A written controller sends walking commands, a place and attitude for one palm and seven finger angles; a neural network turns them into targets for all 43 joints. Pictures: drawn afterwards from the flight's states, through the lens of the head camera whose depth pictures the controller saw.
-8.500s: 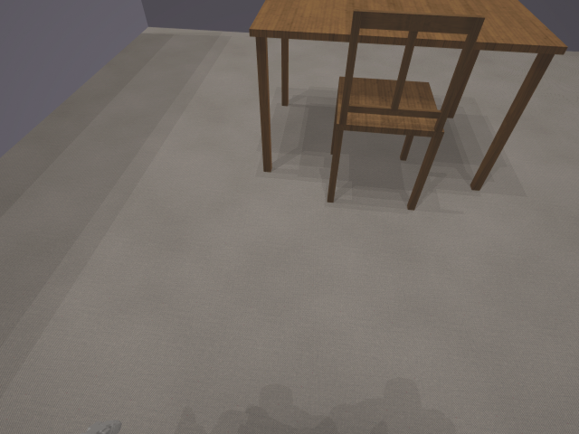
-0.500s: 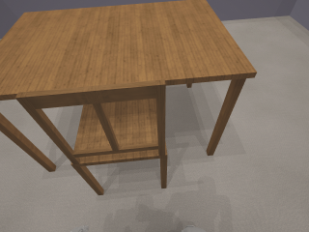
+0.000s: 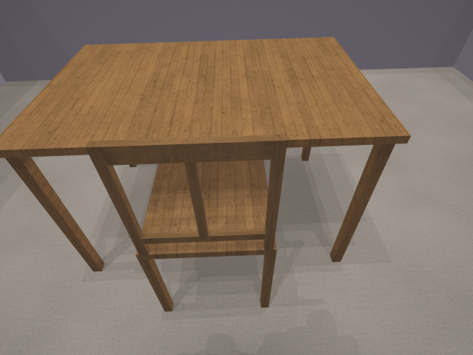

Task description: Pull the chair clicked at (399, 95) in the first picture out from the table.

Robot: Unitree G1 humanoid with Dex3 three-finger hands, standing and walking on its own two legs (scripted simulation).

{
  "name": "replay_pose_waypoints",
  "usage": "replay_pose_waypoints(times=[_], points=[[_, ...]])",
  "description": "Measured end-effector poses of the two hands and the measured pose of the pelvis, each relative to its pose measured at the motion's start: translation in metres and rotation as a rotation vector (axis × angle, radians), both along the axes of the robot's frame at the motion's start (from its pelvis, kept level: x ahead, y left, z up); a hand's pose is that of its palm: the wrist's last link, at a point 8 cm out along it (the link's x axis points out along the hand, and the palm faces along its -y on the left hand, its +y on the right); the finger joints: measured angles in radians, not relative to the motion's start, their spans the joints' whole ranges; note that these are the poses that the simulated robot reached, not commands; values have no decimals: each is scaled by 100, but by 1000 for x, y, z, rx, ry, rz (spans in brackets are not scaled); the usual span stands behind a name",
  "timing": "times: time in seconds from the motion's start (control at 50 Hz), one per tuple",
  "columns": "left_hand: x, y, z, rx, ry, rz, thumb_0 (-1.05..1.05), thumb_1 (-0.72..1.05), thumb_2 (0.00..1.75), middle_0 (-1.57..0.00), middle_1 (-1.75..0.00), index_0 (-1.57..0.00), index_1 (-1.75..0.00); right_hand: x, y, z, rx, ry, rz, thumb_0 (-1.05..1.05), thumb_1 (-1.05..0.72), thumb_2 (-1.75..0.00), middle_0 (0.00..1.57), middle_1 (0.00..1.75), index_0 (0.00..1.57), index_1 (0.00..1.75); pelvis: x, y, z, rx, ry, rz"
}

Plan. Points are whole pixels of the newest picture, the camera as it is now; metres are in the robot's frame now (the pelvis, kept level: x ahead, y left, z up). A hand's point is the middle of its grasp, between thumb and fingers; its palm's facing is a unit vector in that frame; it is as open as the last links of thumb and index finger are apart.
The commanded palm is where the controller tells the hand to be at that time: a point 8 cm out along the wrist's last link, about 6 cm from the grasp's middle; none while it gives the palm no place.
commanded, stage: come to a stop and stand still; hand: left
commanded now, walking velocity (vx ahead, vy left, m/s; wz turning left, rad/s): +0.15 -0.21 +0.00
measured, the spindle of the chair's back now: (198, 201) +0.49 +0.13 -0.07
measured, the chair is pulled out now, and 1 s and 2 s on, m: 0.00 0.00 0.00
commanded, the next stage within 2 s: look again from close up in 0.32 s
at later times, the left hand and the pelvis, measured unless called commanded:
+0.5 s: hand out of the picture +0.00 +0.17 -0.16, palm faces -0.02 -0.98 -0.17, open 7.3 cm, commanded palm none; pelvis +0.00 +0.01 +0.01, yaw -2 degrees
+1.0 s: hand out of the picture +0.05 +0.20 -0.15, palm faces -0.02 -0.97 -0.22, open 7.3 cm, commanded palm none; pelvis +0.02 +0.02 +0.02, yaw -2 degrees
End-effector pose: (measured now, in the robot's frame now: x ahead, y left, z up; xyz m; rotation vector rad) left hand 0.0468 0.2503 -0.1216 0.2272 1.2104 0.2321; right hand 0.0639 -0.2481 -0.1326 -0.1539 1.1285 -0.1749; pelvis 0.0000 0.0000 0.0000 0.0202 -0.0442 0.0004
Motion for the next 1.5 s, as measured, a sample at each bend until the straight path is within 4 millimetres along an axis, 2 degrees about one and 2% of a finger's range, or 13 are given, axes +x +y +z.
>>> replay_pose_waypoints(times=[0.08, 0.18, 0.28, 0.38, 0.44, 0.52, 0.72, 0.92, 1.08, 1.5], points=[[-24, 14, 3, -5, 49, -13, 1, 90, 90, -20, -30, -20, -30, -20, 20, 1, 26, -5, -18, 0, -91, -90, 19, 30, 20, 30, -1, 11, 5, 6, -12, -34], [-44, 16, 9, -17, 89, -19, 1, 90, 90, -20, -30, -20, -30, -45, 34, -6, 54, 65, -11, 0, -90, -90, 20, 30, 20, 30, -7, 16, 8, 10, 10, -38], [-57, 2, 8, -34, 136, -22, 1, 90, 90, -20, -30, -20, -30, -70, 30, -14, 59, 169, -21, 1, -90, -90, 20, 30, 20, 30, -12, 12, 6, 4, 44, -42], [-61, -19, 4, -85, 159, -23, 1, 90, 90, -20, -30, -20, -30, -83, 26, -6, 46, 237, -41, 1, -90, -90, 20, 30, 20, 30, -9, 9, 12, -14, 55, -30], [-56, -28, -2, -118, 165, -32, 1, 91, 90, -20, -30, -20, -30, -83, 27, 0, 34, 241, -56, 1, -91, -90, 20, 30, 20, 30, -5, 9, 14, -16, 51, -35], [-46, -25, -9, -131, 170, -37, 2, 93, 90, -20, -30, -20, -30, -81, 33, 3, 25, 234, -63, 1, -91, -90, 19, 30, 20, 30, 1, 10, 13, -14, 33, -39], [-16, -9, 1, -96, 122, -51, 2, 93, 90, -20, -30, -20, -30, -66, 52, 1, 57, 243, -48, 1, -92, -90, 20, 30, 20, 30, 12, 18, 18, -19, 40, -38], [-4, -2, 4, -80, 119, -54, 1, 93, 90, -20, -30, -20, -30, -61, 59, 1, 65, 250, -47, 1, -91, -90, 20, 30, 20, 30, 20, 23, 20, -14, 38, -40], [-7, -1, 4, -80, 126, -47, 1, 93, 90, -20, -30, -20, -30, -59, 61, 1, 66, 254, -46, 0, -91, -90, 20, 30, 20, 30, 22, 25, 20, -12, 33, -40], [-37, -13, -1, -120, 188, -30, 1, 92, 90, -20, -30, -20, -30, -71, 63, 4, 65, 274, -55, 0, -91, -90, 19, 30, 20, 30, 18, 25, 21, -14, 31, -42]])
